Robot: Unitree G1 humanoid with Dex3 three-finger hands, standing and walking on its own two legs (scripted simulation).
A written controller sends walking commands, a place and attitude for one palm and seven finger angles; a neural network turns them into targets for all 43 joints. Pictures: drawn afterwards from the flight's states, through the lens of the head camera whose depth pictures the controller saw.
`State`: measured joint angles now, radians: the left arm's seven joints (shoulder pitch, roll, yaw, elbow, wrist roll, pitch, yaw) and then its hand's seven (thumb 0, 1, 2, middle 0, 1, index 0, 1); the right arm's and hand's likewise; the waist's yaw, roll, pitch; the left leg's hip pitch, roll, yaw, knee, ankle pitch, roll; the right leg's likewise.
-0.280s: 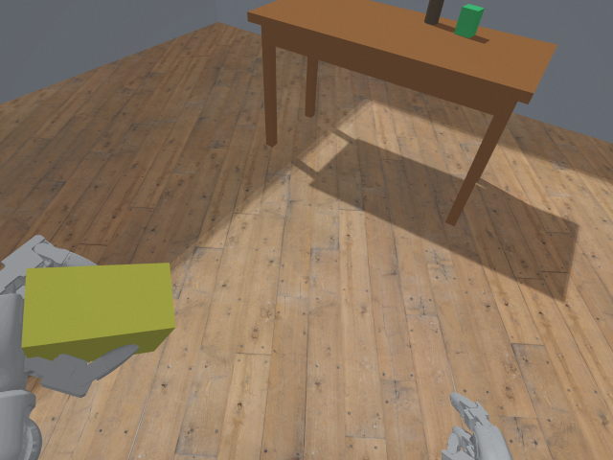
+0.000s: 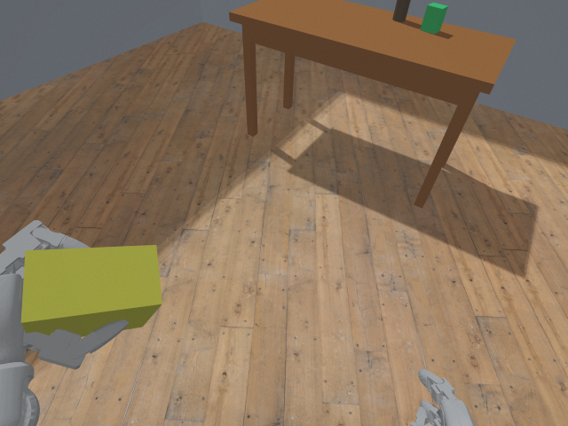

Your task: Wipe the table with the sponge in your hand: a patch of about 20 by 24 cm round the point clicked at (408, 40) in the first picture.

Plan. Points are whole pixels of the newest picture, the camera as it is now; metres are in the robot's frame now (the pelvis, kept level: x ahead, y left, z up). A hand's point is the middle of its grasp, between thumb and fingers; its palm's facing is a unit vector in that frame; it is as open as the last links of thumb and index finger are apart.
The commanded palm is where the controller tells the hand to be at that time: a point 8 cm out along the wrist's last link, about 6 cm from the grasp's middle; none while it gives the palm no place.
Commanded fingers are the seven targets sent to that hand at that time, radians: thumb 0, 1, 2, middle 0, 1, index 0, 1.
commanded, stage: look at it before walking up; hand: left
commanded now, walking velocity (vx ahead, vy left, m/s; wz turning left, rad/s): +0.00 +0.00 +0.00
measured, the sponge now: (112, 293) +0.22 +0.21 +0.14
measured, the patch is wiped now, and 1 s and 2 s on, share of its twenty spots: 0.00 0.00 0.00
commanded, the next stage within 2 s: walk to a spot facing it in 0.12 s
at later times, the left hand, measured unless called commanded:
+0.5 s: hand (73, 279) +0.22 +0.24 +0.16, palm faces +0.45 -0.81 -0.38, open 10.2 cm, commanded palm +0.16 +0.28 +0.18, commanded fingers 0.00 0.10 1.30 -1.20 -1.60 -1.20 -1.60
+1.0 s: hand (101, 192) +0.34 +0.26 +0.18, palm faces +0.48 -0.79 -0.39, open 10.2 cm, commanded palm +0.28 +0.29 +0.18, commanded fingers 0.00 0.10 1.30 -1.20 -1.60 -1.20 -1.60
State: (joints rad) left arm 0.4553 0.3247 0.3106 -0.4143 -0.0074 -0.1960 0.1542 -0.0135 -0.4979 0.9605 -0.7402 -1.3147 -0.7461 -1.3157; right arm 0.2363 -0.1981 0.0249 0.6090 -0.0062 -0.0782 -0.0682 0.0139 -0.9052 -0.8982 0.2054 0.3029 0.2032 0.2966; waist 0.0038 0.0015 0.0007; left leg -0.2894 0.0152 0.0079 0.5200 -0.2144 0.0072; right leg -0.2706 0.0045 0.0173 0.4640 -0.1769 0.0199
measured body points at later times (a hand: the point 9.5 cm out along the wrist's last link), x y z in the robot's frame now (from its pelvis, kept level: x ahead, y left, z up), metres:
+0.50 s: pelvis +0.02 -0.01 -0.01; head +0.01 +0.00 +0.44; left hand +0.19 +0.28 +0.18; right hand +0.17 -0.24 -0.09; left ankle +0.04 +0.11 -0.74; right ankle +0.04 -0.13 -0.73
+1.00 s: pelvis +0.14 +0.00 +0.00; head +0.16 +0.01 +0.45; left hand +0.31 +0.30 +0.20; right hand +0.33 -0.19 -0.09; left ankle +0.11 +0.13 -0.74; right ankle +0.16 -0.12 -0.67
